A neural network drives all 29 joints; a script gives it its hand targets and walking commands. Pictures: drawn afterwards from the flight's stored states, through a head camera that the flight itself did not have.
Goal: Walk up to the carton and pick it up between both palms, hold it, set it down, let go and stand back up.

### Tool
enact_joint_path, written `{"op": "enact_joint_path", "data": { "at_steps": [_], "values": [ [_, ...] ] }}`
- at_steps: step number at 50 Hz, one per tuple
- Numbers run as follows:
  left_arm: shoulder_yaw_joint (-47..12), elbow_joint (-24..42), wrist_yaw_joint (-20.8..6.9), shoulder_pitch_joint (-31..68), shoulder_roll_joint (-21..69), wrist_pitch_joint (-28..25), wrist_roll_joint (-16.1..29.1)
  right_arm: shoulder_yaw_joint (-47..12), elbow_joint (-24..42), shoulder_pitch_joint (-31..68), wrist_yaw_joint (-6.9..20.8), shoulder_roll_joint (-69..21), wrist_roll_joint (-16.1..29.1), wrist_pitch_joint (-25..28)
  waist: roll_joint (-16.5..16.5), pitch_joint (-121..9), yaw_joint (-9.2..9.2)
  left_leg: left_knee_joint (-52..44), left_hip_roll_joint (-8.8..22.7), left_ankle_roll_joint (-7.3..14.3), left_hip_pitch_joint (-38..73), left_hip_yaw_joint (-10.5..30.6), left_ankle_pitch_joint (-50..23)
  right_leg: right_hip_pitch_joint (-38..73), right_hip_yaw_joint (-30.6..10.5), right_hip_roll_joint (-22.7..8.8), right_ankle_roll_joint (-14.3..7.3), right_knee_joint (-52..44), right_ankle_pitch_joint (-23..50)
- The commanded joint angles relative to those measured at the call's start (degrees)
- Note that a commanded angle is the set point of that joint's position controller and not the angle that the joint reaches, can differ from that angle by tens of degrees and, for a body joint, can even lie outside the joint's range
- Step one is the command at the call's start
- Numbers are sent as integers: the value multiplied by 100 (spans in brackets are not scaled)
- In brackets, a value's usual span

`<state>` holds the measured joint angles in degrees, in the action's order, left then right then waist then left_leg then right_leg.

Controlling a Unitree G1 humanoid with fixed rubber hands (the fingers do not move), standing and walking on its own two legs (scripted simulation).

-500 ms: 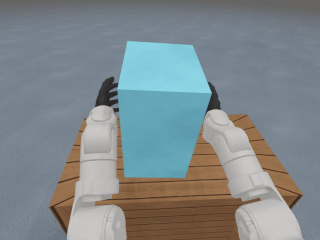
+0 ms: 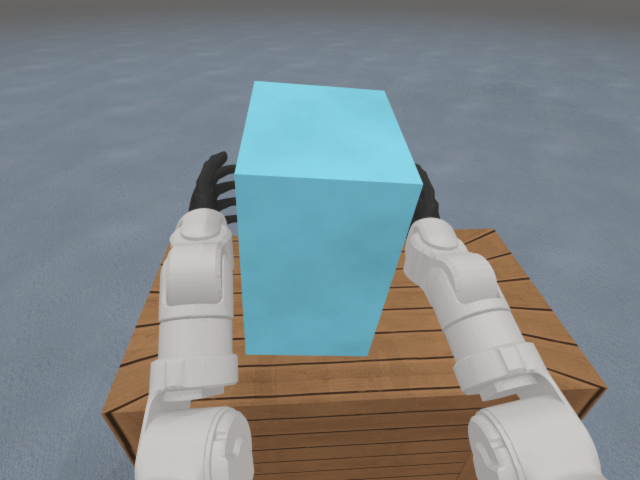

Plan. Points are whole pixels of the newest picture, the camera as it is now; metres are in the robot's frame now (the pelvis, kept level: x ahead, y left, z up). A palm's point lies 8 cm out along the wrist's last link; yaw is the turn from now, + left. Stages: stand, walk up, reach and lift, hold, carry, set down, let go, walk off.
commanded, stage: hold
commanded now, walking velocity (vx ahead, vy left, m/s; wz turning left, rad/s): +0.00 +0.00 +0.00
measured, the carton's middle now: (313, 225) +0.38 +0.00 +0.19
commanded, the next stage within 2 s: none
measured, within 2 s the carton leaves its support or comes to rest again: neither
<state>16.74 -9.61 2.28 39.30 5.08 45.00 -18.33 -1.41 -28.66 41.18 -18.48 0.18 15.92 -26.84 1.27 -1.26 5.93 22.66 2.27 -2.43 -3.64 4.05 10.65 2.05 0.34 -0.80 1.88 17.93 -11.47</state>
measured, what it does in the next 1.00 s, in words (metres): stands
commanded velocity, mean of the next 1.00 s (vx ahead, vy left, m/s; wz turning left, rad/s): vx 0.00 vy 0.00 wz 0.00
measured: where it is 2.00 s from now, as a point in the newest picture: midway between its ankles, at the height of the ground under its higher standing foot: outside the picture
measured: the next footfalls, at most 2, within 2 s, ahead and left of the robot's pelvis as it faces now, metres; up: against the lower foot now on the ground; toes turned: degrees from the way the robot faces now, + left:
none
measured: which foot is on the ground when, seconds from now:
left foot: down 0.00-1.00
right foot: down 0.00-1.00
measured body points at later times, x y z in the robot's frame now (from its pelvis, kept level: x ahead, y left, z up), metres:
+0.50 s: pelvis +0.00 +0.00 +0.00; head -0.06 +0.02 +0.45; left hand +0.38 +0.12 +0.22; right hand +0.37 -0.13 +0.20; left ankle +0.03 +0.14 -0.74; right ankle -0.01 -0.14 -0.74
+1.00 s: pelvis +0.00 +0.00 +0.00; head -0.06 +0.02 +0.45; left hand +0.38 +0.12 +0.23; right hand +0.37 -0.13 +0.20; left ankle +0.03 +0.14 -0.74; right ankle -0.01 -0.14 -0.74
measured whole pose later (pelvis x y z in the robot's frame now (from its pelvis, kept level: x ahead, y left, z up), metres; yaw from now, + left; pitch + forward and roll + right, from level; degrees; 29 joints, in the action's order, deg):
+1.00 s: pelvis +0.00 +0.00 +0.00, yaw +0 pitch -8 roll -1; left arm 16.3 -9.0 2.8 40.1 5.4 44.6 -18.6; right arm -1.4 -28.0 40.7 -18.5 0.4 15.7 -25.2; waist 0.9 -0.9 5.6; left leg 22.4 2.3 -2.4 -4.2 4.0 10.5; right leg 1.5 0.4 -0.8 1.9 17.7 -11.3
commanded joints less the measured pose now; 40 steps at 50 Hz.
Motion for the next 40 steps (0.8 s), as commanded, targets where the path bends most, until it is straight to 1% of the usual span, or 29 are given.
{"op": "enact_joint_path", "data": {
  "at_steps": [1, 2, 3, 4, 6, 8, 9, 10, 12, 13, 16, 17, 18, 19, 20, 21, 22, 23, 25, 26, 27, 29, 30, 32, 35, 36, 38, 39, 40],
  "values": [
    [-3028, 200, -780, 4498, 3803, -492, 1070, -1946, 1845, 5774, 681, -3988, 373, 557, -308, -2057, 8, -378, -426, 201, 827, -455, -870, -345, 376, 448, 188, -340, 735],
    [-2990, 72, -772, 4550, 3752, -506, 1011, -1963, 1801, 5795, 679, -3934, 365, 546, -296, -1983, 15, -381, -454, 203, 791, -511, -799, -375, 398, 453, 228, -361, 677],
    [-3163, 328, -750, 4624, 3805, -544, 1147, -1944, 1839, 5719, 688, -3903, 402, 600, -387, -2282, -16, -295, -452, 145, 915, -503, -1085, -408, 401, 481, 217, -285, 842],
    [-3248, 436, -723, 4738, 3829, -607, 1216, -1963, 1807, 5692, 696, -3980, 414, 606, -386, -2404, 83, -258, -460, 158, 1021, -497, -1185, -385, 368, 438, 244, -292, 993],
    [-2998, 47, -713, 4574, 3851, -586, 1100, -2032, 1928, 5955, 686, -4031, 458, 632, -272, -2359, -47, -270, -473, 216, 968, -445, -1138, -282, 344, 462, 256, -330, 972],
    [-2967, -9, -723, 4545, 3815, -581, 1099, -1957, 1706, 5790, 660, -3961, 424, 604, -315, -2240, 20, -276, -451, 197, 958, -468, -1062, -321, 370, 466, 232, -342, 903],
    [-3004, 116, -718, 4527, 3872, -610, 1122, -2088, 2006, 5941, 661, -4051, 440, 673, -250, -2532, -52, -247, -464, 208, 990, -489, -1210, -263, 359, 486, 244, -295, 1024],
    [-3056, 353, -683, 4683, 3826, -691, 1187, -2174, 1878, 5844, 665, -4138, 506, 667, -269, -2649, -39, -219, -464, 195, 1082, -477, -1351, -247, 350, 482, 258, -273, 1209],
    [-3000, 138, -676, 4590, 3840, -667, 1159, -2122, 1929, 5899, 652, -4068, 528, 656, -182, -2527, -62, -215, -470, 224, 992, -463, -1277, -238, 356, 486, 275, -307, 1172],
    [-2905, 21, -702, 4652, 3789, -649, 1099, -1980, 1560, 5711, 652, -4020, 440, 598, -258, -2204, 4, -286, -483, 232, 910, -480, -1035, -309, 352, 469, 262, -349, 914],
    [-3079, 258, -682, 4643, 3852, -703, 1198, -2198, 1955, 5949, 652, -4150, 563, 708, -214, -2648, -70, -175, -481, 216, 1050, -481, -1393, -216, 356, 487, 291, -258, 1333],
    [-3061, 180, -674, 4526, 3843, -657, 1151, -2131, 1868, 5816, 627, -4066, 598, 667, -310, -2513, -2, -192, -496, 190, 1058, -476, -1426, -214, 347, 487, 299, -280, 1419],
    [-3098, 270, -677, 4356, 3950, -641, 1171, -2322, 2114, 5885, 639, -4048, 658, 702, -245, -2604, -113, -110, -492, 180, 1114, -462, -1734, -61, 358, 499, 282, -214, 1772],
    [-3090, 295, -679, 4387, 3918, -627, 1183, -2353, 2191, 5899, 608, -4061, 727, 662, -344, -2668, -61, -102, -490, 161, 1150, -421, -1735, 5, 345, 493, 287, -238, 1781],
    [-3078, 275, -684, 4368, 3874, -616, 1150, -2351, 2280, 5914, 596, -4044, 682, 672, -231, -2628, -104, -72, -521, 144, 1103, -459, -1728, -46, 359, 525, 322, -237, 1724],
    [-3118, 324, -700, 4337, 3832, -614, 1152, -2226, 2112, 5677, 565, -3962, 631, 615, -317, -2491, 73, -125, -512, 140, 1091, -449, -1594, -98, 362, 487, 309, -262, 1651],
    [-3361, 841, -677, 4559, 3994, -664, 1282, -2297, 2242, 5680, 588, -4104, 694, 681, -478, -2802, 46, -91, -461, 104, 1253, -418, -1874, -88, 387, 536, 296, -170, 1811],
    [-3281, 524, -649, 4440, 3869, -633, 1255, -2259, 2102, 5609, 557, -3993, 686, 608, -304, -2516, 79, -79, -486, 97, 1192, -428, -1760, -141, 357, 500, 302, -242, 1802],
    [-3475, 1016, -642, 4549, 3980, -646, 1340, -2341, 2338, 5568, 579, -4097, 768, 647, -495, -2866, 105, 17, -475, 19, 1338, -410, -2081, -55, 383, 527, 270, -169, 2003],
    [-3343, 832, -639, 4360, 3907, -600, 1259, -2415, 2460, 5662, 581, -3948, 796, 609, -416, -2672, -3, -7, -490, 53, 1199, -365, -2024, 9, 376, 517, 275, -190, 1942],
    [-3534, 1225, -624, 4469, 3953, -633, 1355, -2351, 2345, 5329, 583, -4009, 754, 592, -444, -2830, 133, 28, -468, 3, 1385, -357, -2184, -47, 381, 519, 283, -148, 2107],
    [-3354, 983, -643, 4318, 3812, -524, 1170, -2333, 2111, 5280, 564, -3939, 797, 507, -529, -2353, 101, -29, -474, 0, 1274, -408, -2060, -97, 414, 523, 255, -188, 1880],
    [-3090, 505, -727, 3911, 3715, -406, 969, -2203, 1970, 5115, 544, -3742, 654, 436, -410, -1885, 101, -127, -480, 57, 1113, -433, -1785, -109, 391, 503, 273, -270, 1740],
    [-3188, 664, -811, 3924, 3702, -336, 1013, -2127, 2050, 5090, 553, -3758, 624, 437, -472, -1855, 161, -182, -462, 26, 1084, -399, -1659, -80, 442, 477, 268, -268, 1686],
    [-3464, 1221, -801, 4234, 3793, -381, 1158, -2308, 2284, 5177, 556, -3750, 730, 499, -681, -2303, 240, -53, -446, -74, 1315, -368, -2083, 71, 472, 472, 231, -192, 2009],
    [-3367, 1127, -787, 4143, 3847, -344, 1095, -2396, 2377, 5323, 553, -3810, 811, 475, -602, -2294, 105, -43, -454, -33, 1315, -386, -2236, 128, 430, 489, 249, -176, 2131],
    [-3162, 624, -790, 4104, 3724, -307, 987, -2234, 2250, 5481, 564, -3769, 681, 440, -376, -1895, 122, -161, -446, 46, 1027, -342, -1668, -62, 448, 473, 236, -267, 1578],
    [-3339, 808, -764, 4320, 3801, -356, 1046, -2221, 2206, 5545, 588, -3794, 639, 499, -526, -2057, 106, -127, -464, -2, 1115, -438, -1674, -137, 475, 487, 208, -249, 1456],
    [-3241, 721, -775, 4325, 3800, -364, 1048, -2080, 2141, 5531, 622, -3815, 560, 506, -404, -1954, 107, -205, -408, 45, 1017, -403, -1471, -260, 459, 481, 214, -278, 1196]
  ]
}}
